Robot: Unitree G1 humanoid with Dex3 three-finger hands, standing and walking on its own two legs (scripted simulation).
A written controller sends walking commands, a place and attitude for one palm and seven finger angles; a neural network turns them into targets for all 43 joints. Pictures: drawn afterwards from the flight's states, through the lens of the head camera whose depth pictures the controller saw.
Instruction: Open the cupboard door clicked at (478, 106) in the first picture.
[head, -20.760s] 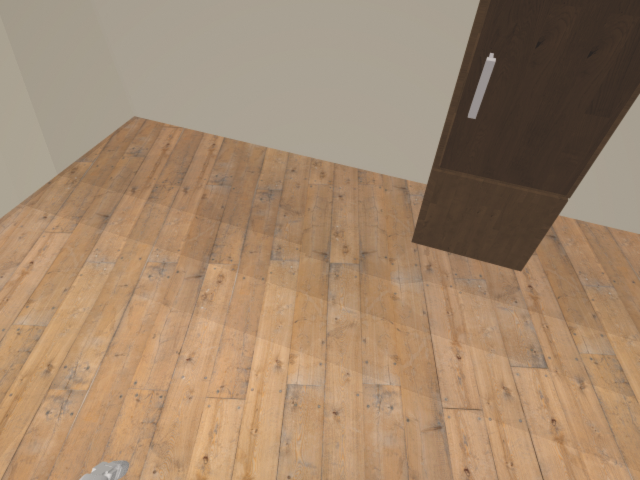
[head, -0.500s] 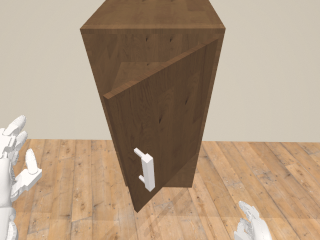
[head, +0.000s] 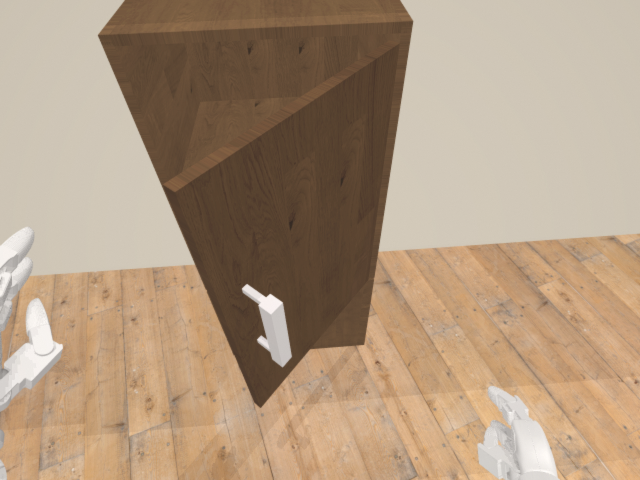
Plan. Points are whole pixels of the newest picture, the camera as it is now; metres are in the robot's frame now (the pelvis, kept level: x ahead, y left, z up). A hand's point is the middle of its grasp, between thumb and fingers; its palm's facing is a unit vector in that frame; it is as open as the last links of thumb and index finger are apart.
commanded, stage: step back with the hand held close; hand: left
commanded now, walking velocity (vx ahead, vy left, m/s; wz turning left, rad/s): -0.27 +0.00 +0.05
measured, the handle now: (266, 326) +0.34 +0.11 -0.04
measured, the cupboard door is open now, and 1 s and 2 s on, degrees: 48 48 48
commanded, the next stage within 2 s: stop stepping back and stand still in 1.06 s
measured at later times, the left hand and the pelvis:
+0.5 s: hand out of the picture +0.12 +0.27 +0.16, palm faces +0.51 -0.73 -0.44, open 7.4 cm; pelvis -0.08 +0.00 -0.02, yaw +1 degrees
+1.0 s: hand out of the picture +0.06 +0.24 +0.16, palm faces +0.40 -0.76 -0.50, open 7.4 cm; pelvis -0.14 -0.02 +0.00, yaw +1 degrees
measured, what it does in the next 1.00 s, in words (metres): walks backwards: right foot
